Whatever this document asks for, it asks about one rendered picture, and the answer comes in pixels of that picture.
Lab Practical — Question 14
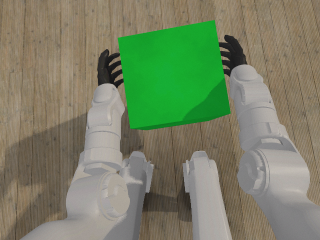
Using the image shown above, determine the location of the robot right hand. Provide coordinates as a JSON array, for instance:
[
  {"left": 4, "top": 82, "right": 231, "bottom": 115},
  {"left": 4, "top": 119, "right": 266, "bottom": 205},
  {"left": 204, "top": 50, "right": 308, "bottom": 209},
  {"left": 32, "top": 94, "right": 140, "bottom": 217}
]
[{"left": 219, "top": 35, "right": 247, "bottom": 77}]

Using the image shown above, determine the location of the robot right shin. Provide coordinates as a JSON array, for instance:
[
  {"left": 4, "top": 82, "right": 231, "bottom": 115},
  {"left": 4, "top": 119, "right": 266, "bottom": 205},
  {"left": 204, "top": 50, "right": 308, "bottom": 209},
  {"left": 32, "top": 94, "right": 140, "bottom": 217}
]
[{"left": 190, "top": 151, "right": 219, "bottom": 180}]

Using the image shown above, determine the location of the robot left thigh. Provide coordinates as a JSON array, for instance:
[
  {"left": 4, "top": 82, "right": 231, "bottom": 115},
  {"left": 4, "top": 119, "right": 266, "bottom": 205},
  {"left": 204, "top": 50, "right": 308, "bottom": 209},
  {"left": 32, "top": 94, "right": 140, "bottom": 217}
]
[{"left": 103, "top": 156, "right": 154, "bottom": 240}]

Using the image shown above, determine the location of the robot left forearm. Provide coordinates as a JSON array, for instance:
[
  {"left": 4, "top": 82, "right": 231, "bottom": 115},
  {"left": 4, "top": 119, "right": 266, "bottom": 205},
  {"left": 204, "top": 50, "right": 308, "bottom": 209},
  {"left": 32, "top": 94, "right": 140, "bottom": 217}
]
[{"left": 66, "top": 83, "right": 125, "bottom": 196}]

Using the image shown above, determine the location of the robot left upper arm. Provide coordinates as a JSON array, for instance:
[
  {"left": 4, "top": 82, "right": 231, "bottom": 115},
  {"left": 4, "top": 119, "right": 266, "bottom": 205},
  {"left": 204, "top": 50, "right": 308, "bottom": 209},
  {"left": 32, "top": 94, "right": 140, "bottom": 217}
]
[{"left": 20, "top": 171, "right": 130, "bottom": 240}]

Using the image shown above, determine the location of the robot left hand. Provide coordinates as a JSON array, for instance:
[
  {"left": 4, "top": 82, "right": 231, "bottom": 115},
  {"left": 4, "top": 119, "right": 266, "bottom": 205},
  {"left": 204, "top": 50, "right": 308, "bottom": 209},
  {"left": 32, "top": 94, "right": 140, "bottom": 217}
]
[{"left": 97, "top": 49, "right": 124, "bottom": 88}]

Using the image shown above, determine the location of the robot right forearm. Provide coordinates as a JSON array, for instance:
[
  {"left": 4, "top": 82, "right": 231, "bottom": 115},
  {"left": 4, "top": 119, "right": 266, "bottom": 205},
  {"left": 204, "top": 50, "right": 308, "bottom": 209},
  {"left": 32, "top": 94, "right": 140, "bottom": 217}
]
[{"left": 229, "top": 64, "right": 310, "bottom": 185}]

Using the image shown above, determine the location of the robot right upper arm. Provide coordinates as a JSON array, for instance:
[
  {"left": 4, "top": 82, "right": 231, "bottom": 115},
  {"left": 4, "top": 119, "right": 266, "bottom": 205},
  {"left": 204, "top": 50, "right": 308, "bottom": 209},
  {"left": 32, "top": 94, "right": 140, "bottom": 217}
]
[{"left": 237, "top": 148, "right": 320, "bottom": 240}]

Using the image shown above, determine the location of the carton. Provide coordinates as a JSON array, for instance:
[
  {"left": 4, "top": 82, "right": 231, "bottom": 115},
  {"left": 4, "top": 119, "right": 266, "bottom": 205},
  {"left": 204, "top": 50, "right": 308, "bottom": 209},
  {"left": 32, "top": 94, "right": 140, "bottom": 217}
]
[{"left": 118, "top": 20, "right": 231, "bottom": 131}]

